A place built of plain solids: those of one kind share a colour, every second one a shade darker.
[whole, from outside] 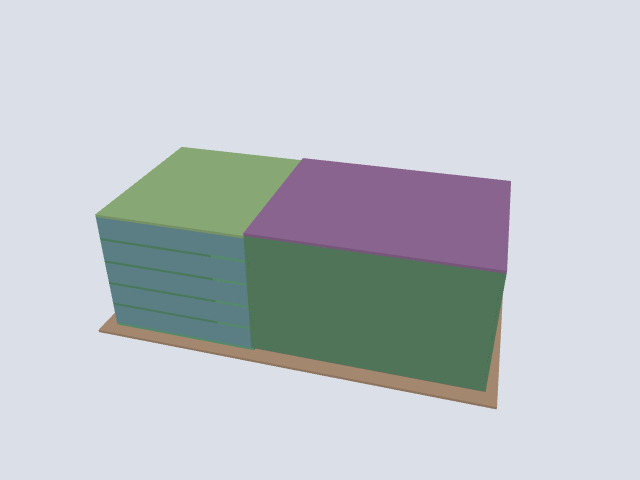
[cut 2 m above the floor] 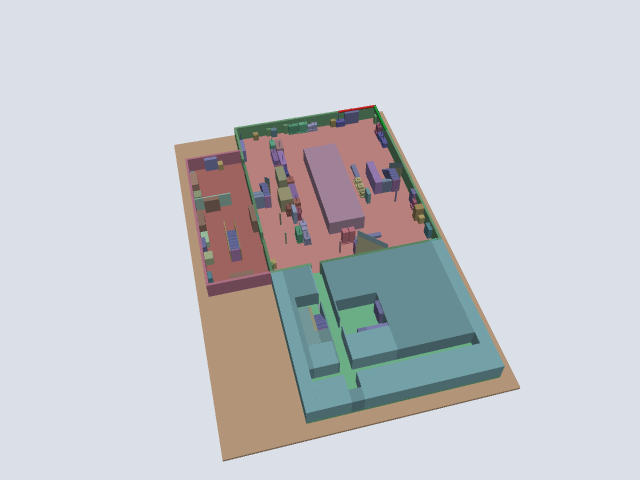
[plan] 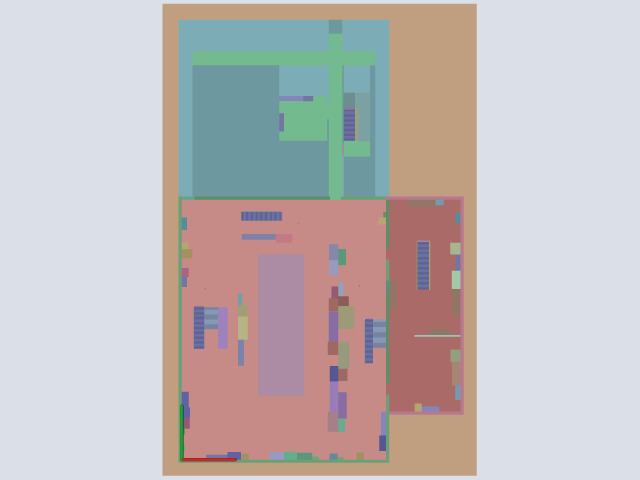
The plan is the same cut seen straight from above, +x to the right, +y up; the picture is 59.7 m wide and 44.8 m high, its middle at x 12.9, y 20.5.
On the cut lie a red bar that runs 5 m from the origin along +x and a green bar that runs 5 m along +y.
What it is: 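The inside of a sea-going cargo motor ship; the engine room, the machinery rooms along one side of it and the crew's accommodation across one end; there is no window anywhere; the ship lies still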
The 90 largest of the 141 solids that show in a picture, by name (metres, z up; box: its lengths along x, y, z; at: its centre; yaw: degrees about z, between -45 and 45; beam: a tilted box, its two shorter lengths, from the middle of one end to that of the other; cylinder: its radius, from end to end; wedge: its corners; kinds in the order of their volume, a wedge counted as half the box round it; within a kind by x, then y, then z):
{
 "wall_house_1": {"box": [0.35, 16.49, 2.5], "at": [-0.13, 32.8, 12.43]},
 "wall_house_2": {"box": [1.3, 16.49, 2.5], "at": [0.35, 32.8, 1.25]},
 "wall_house_3": {"box": [1.3, 16.49, 2.5], "at": [0.35, 32.8, 4.04]},
 "wall_house_4": {"box": [1.3, 16.49, 2.5], "at": [0.35, 32.8, 6.84]},
 "wall_house_5": {"box": [1.3, 16.49, 2.5], "at": [0.35, 32.8, 9.64]},
 "wall_house_6": {"box": [8.09, 12.24, 2.5], "at": [5.04, 30.68, 1.25]},
 "wall_house_7": {"box": [12.71, 2.94, 2.5], "at": [7.36, 39.58, 1.25]},
 "wall_house_8": {"box": [4.48, 5.19, 2.5], "at": [11.33, 27.16, 1.25]},
 "wall_house_9": {"box": [4.48, 2.86, 2.5], "at": [11.33, 35.37, 1.25]},
 "wall_house_10": {"box": [0.14, 7.24, 2.5], "at": [13.64, 28.18, 1.25]},
 "wall_house_11": {"box": [0.14, 4.0, 2.5], "at": [13.64, 34.8, 1.25]},
 "wall_house_12": {"box": [1.26, 1.3, 2.5], "at": [14.34, 40.4, 1.25]},
 "wall_house_13": {"box": [0.14, 3.85, 2.5], "at": [15.04, 26.48, 1.25]},
 "wall_house_14": {"box": [0.14, 7.4, 2.5], "at": [15.04, 33.1, 1.25]},
 "wall_house_15": {"box": [2.45, 3.75, 2.5], "at": [16.33, 26.43, 1.25]},
 "wall_house_16": {"box": [2.45, 2.57, 2.5], "at": [16.33, 35.52, 1.25]},
 "wall_house_17": {"box": [3.09, 2.94, 2.5], "at": [16.52, 39.58, 1.25]},
 "wall_house_18": {"box": [0.5, 12.24, 2.5], "at": [17.81, 30.68, 1.25]},
 "wall_house_19": {"box": [1.3, 16.49, 2.5], "at": [18.71, 32.8, 1.25]},
 "floor_house_1": {"box": [15.41, 5.93, 0.3], "at": [7.41, 31.27, 2.65]},
 "floor_house_2": {"box": [15.41, 5.93, 0.3], "at": [7.41, 31.27, 5.44]},
 "floor_house_3": {"box": [15.41, 5.93, 0.3], "at": [7.41, 31.27, 8.24]},
 "floor_house_4": {"box": [15.41, 5.93, 0.3], "at": [7.41, 31.27, 11.03]},
 "floor_house_5": {"box": [19.66, 3.75, 0.3], "at": [9.53, 26.43, 2.65]},
 "floor_house_6": {"box": [19.66, 3.75, 0.3], "at": [9.53, 26.43, 5.44]},
 "floor_house_7": {"box": [19.66, 3.75, 0.3], "at": [9.53, 26.43, 8.24]},
 "floor_house_8": {"box": [19.66, 3.75, 0.3], "at": [9.53, 26.43, 11.03]},
 "floor_house_9": {"box": [19.66, 16.79, 0.3], "at": [9.53, 32.65, -0.15]},
 "floor_house_10": {"box": [19.66, 6.82, 0.3], "at": [9.53, 37.64, 2.65]},
 "floor_house_11": {"box": [19.66, 6.82, 0.3], "at": [9.53, 37.64, 5.44]},
 "floor_house_12": {"box": [19.66, 6.82, 0.3], "at": [9.53, 37.64, 8.24]},
 "floor_house_13": {"box": [19.66, 6.82, 0.3], "at": [9.53, 37.64, 11.03]},
 "floor_site_1": {"box": [29.32, 44.05, 0.3], "at": [12.86, 20.52, -0.45]},
 "wall_bay_1": {"box": [0.3, 24.26, 13.98], "at": [-0.15, 12.13, 6.99]},
 "wall_bay_2": {"box": [0.5, 0.3, 13.98], "at": [-0.05, 24.41, 6.99]},
 "wall_bay_3": {"box": [12.65, 0.3, 13.98], "at": [7.52, 24.41, 6.99]},
 "wall_bay_4": {"box": [19.66, 0.3, 13.98], "at": [9.53, -0.15, 6.99]},
 "wall_bay_5": {"box": [4.52, 0.3, 13.98], "at": [17.1, 24.41, 6.99]},
 "wall_bay_6": {"box": [0.3, 6.08, 13.98], "at": [19.21, 3.04, 6.99]},
 "wall_bay_7": {"box": [0.3, 8.65, 13.98], "at": [19.21, 11.4, 6.99]},
 "wall_bay_8": {"box": [0.3, 1.95, 13.98], "at": [19.21, 17.7, 6.99]},
 "wall_bay_9": {"box": [0.3, 4.59, 13.98], "at": [19.21, 21.96, 6.99]},
 "engine_1": {"box": [4.26, 13.18, 3.18], "at": [9.27, 12.58, 1.59]},
 "roof_bay_1": {"box": [19.66, 24.86, 0.3], "at": [9.53, 12.13, 14.13]},
 "floor_bay_1": {"box": [19.06, 24.26, 0.3], "at": [9.53, 12.13, -0.15]},
 "roof_house_1": {"box": [19.66, 16.49, 0.3], "at": [9.53, 32.8, 13.83]},
 "wall_annex_1": {"box": [7.26, 0.3, 7.46], "at": [22.69, 4.34, 3.73]},
 "wall_annex_2": {"box": [7.26, 0.3, 7.46], "at": [22.69, 24.41, 3.73]},
 "wall_annex_3": {"box": [0.3, 19.77, 7.46], "at": [26.17, 14.38, 3.73]},
 "floor_annex_ground_1": {"box": [6.96, 19.77, 0.3], "at": [22.54, 14.38, -0.15]},
 "rack_1": {"box": [0.62, 2.66, 2.14], "at": [19.67, 15.4, 1.07]},
 "rack_2": {"box": [2.56, 0.67, 2.39], "at": [22.4, 23.93, 1.2]},
 "rack_3": {"box": [1.81, 0.61, 2.09], "at": [24.06, 11.93, 1.04]},
 "rack_4": {"box": [0.81, 2.23, 2.36], "at": [25.62, 8.03, 1.18]},
 "rack_5": {"box": [0.78, 2.53, 2.22], "at": [25.63, 14.65, 1.11]},
 "wall_trunk_plug_1": {"box": [1.06, 1.57, 2.5], "at": [15.64, 33.45, 1.25]},
 "wall_trunk_plug_2": {"box": [0.34, 1.45, 2.5], "at": [16.33, 33.51, 1.25]},
 "wall_trunk_plug_3": {"box": [1.06, 4.51, 2.5], "at": [17.03, 31.98, 1.25]},
 "tankbank_1": {"box": [0.91, 3.86, 4.7], "at": [3.83, 12.29, 2.35]},
 "wall_trunk_spine_1": {"box": [0.34, 3.03, 13.68], "at": [16.33, 31.27, 6.84]},
 "lockers_1": {"box": [0.48, 0.94, 1.92], "at": [0.24, 16.58, 0.96]},
 "lockers_2": {"box": [1.98, 0.46, 1.9], "at": [3.28, 0.23, 0.95]},
 "lockers_3": {"box": [0.45, 1.71, 1.83], "at": [9.31, 31.48, 0.92]},
 "lockers_4": {"box": [2.24, 0.48, 1.84], "at": [10.21, 33.71, 0.92]},
 "lockers_5": {"box": [0.94, 0.49, 1.87], "at": [11.8, 33.7, 0.94]},
 "lockers_6": {"box": [0.46, 2.21, 1.9], "at": [18.83, 3.36, 0.95]},
 "lockers_7": {"box": [1.63, 0.48, 1.83], "at": [23.21, 4.73, 0.92]},
 "lockers_8": {"box": [0.45, 1.51, 1.9], "at": [25.8, 18.38, 0.95]},
 "incinerator_1": {"box": [1.51, 2.15, 2.33], "at": [15.35, 13.26, 1.17]},
 "cooler_1": {"box": [0.89, 2.85, 1.19], "at": [14.16, 12.44, 0.59]},
 "cooler_2": {"box": [0.74, 2.73, 0.9], "at": [14.21, 5.88, 0.57]},
 "cooler_3": {"box": [0.66, 2.36, 0.82], "at": [15.0, 5.07, 0.53]},
 "wall_stair_1": {"box": [0.1, 4.49, 6.18], "at": [21.95, 18.08, 3.04]},
 "wall_stair_2": {"box": [0.1, 4.49, 6.18], "at": [23.13, 18.08, 3.04]},
 "tank_1": {"box": [1.03, 2.52, 2.07], "at": [15.11, 9.73, 1.03]},
 "heater_1": {"box": [1.33, 0.56, 1.21], "at": [11.47, 0.32, 0.72]},
 "heater_2": {"box": [0.6, 1.15, 1.3], "at": [14.92, 3.23, 0.77]},
 "heater_3": {"box": [0.64, 1.41, 1.38], "at": [14.97, 18.9, 0.81]},
 "flat_1": {"box": [1.29, 0.46, 1.56], "at": [2.73, 13.77, 0.78]},
 "flat_2": {"box": [1.22, 0.48, 1.53], "at": [18.45, 12.13, 0.76]},
 "flat_3": {"box": [1.22, 0.48, 1.94], "at": [18.45, 12.61, 0.97]},
 "wall_part_annex_ground_1": {"box": [4.31, 0.15, 3.43], "at": [23.87, 11.55, 1.71]},
 "crate_1": {"box": [0.96, 1.1, 1.1], "at": [25.54, 19.68, 0.55]},
 "crate_2": {"box": [0.94, 1.13, 0.97], "at": [25.55, 9.71, 0.48]},
 "airbottle_1": {"box": [0.98, 0.84, 2.31], "at": [0.49, 19.22, 1.16]},
 "liner_1": {"box": [0.7, 0.7, 1.9], "at": [9.15, 20.65, 1.09]},
 "liner_2": {"box": [0.7, 0.7, 1.9], "at": [9.93, 20.65, 1.09]},
 "hydrophore_1": {"box": [0.93, 1.8, 1.09], "at": [14.12, 3.54, 0.67]},
 "bench_1": {"box": [0.83, 1.71, 0.92], "at": [25.61, 16.77, 0.46]},
 "starter_1": {"box": [0.46, 1.32, 2.01], "at": [14.83, 15.9, 1.0]}
}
